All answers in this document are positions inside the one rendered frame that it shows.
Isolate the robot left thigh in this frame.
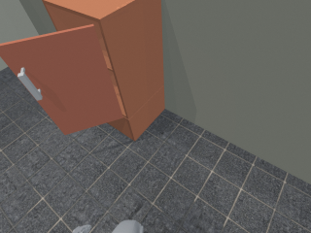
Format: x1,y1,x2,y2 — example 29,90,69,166
112,219,144,233

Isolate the cupboard door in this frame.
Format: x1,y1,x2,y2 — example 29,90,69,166
0,24,123,135

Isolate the handle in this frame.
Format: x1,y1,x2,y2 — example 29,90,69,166
17,67,43,101

